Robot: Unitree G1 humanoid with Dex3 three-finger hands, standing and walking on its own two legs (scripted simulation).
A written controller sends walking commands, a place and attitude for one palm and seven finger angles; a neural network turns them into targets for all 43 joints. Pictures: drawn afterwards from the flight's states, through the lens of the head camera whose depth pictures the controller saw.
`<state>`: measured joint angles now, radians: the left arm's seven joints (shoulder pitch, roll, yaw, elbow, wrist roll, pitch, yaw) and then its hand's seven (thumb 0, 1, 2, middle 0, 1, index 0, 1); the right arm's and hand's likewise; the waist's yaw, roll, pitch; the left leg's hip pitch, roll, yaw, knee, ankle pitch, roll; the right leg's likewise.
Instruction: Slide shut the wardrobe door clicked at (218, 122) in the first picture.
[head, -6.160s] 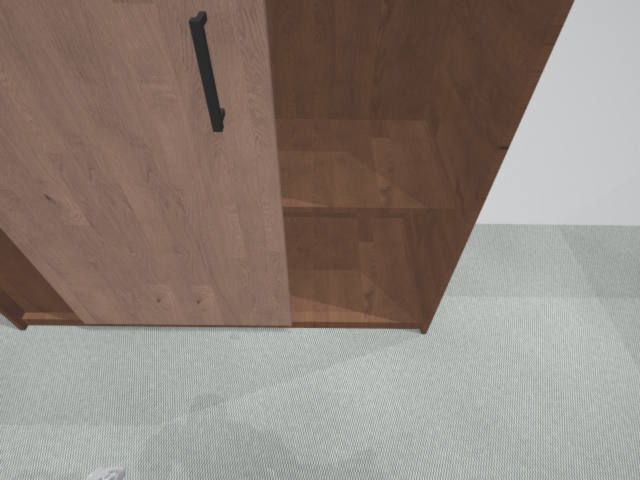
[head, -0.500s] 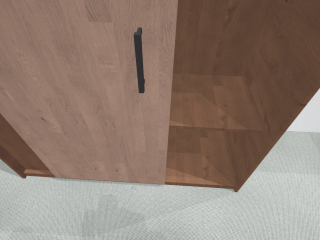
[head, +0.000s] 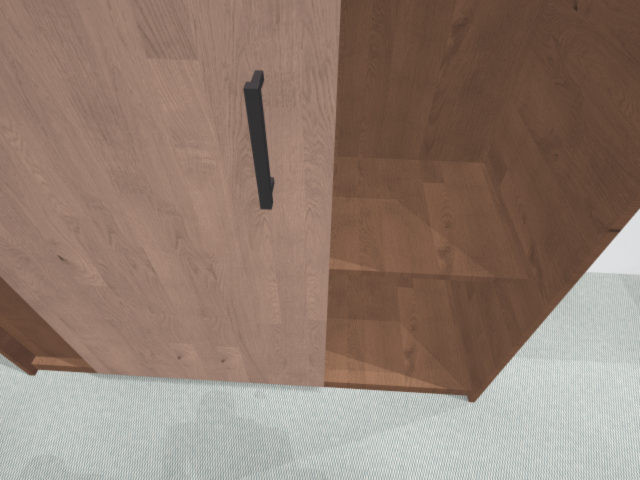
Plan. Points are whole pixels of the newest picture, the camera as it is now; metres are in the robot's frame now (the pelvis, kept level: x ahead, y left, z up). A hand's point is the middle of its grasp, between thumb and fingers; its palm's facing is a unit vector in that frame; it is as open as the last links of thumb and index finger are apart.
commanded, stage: come to a stop and stand still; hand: left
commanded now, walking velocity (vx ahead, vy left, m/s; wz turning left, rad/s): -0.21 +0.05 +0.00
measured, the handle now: (262, 145) +0.49 +0.11 +0.18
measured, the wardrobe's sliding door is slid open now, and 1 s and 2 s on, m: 0.46 0.46 0.46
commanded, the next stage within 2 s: look again from close up in 2.00 s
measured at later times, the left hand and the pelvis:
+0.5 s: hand out of the picture +0.05 +0.19 -0.16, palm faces +0.06 -0.96 -0.28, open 7.3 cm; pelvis +0.02 -0.01 +0.00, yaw +1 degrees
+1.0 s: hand out of the picture -0.04 +0.19 -0.17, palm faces +0.05 -0.98 -0.19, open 7.4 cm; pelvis +0.00 +0.02 +0.01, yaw +0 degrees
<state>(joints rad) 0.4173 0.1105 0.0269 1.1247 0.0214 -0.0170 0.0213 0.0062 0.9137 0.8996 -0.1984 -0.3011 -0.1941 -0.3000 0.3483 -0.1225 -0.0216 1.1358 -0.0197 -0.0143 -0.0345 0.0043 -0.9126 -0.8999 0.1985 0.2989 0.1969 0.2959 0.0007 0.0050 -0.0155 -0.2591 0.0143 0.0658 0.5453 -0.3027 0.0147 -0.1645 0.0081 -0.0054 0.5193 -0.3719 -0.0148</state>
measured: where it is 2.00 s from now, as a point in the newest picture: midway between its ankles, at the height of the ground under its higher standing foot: outside the picture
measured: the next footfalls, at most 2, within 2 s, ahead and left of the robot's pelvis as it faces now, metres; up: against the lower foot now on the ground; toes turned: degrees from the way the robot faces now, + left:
none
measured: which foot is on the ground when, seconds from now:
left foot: down 0.00-1.00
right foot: down 0.00-1.00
